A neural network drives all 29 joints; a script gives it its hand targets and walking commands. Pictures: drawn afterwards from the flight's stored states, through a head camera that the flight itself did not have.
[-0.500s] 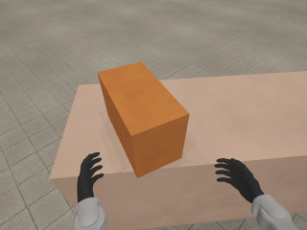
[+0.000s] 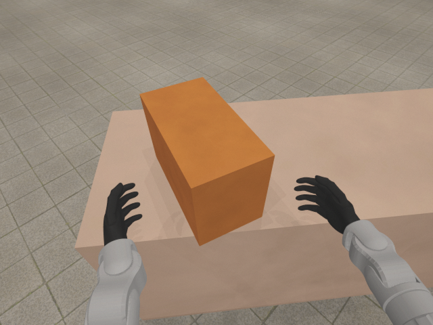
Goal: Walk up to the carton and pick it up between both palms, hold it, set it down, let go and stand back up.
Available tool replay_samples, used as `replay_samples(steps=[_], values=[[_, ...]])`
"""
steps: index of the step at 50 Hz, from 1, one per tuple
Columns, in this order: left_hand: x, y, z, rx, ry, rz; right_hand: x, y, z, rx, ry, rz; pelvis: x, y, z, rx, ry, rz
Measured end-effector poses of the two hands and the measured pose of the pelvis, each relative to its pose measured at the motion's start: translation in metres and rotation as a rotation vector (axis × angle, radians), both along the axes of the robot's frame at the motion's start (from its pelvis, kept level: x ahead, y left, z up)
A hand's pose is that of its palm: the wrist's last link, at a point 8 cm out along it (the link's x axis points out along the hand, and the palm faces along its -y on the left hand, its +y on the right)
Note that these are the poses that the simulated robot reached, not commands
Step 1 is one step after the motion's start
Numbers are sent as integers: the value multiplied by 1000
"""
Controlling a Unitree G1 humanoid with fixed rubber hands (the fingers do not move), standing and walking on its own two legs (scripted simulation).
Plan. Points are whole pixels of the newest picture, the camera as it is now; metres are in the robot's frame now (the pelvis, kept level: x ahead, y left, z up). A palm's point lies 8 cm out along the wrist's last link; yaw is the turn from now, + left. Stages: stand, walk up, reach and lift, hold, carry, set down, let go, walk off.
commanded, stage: reach and lift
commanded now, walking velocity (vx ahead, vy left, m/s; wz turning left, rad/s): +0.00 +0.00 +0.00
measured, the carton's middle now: (201, 155) +0.50 +0.09 +0.02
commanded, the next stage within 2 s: none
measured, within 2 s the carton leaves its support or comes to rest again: neither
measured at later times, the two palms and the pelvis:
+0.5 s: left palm (114, 209) +0.28 +0.20 +0.12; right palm (331, 172) +0.39 -0.17 +0.11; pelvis -0.02 +0.00 +0.00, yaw +0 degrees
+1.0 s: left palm (106, 185) +0.32 +0.22 +0.13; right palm (309, 145) +0.44 -0.13 +0.12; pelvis -0.01 +0.01 +0.00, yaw +1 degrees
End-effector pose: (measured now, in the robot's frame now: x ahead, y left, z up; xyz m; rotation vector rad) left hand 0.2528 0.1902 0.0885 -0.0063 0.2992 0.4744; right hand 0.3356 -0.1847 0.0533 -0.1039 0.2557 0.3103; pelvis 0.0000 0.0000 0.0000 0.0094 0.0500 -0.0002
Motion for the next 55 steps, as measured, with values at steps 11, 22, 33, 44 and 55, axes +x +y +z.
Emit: replay_samples(steps=[11, 22, 33, 44, 55], values=[[17, -6, 21, -14, -24, -41, 24, 6, 22, -8, -24, -15, -12, 5, -1, -6, 17, -5], [25, 3, 30, -64, 4, 13, 48, 14, 47, -35, -3, -4, -19, 0, -2, -2, 25, -4], [46, 10, 35, -74, 13, 31, 83, 40, 62, -1, 10, 1, -15, -5, -4, -3, 49, 19], [59, 20, 45, -55, -12, 30, 102, 57, 67, -2, -17, 17, -8, 2, -3, -8, 54, 33], [68, 28, 43, -83, 2, 32, 113, 58, 73, -24, 9, -3, -15, 7, -2, -16, 86, 10]])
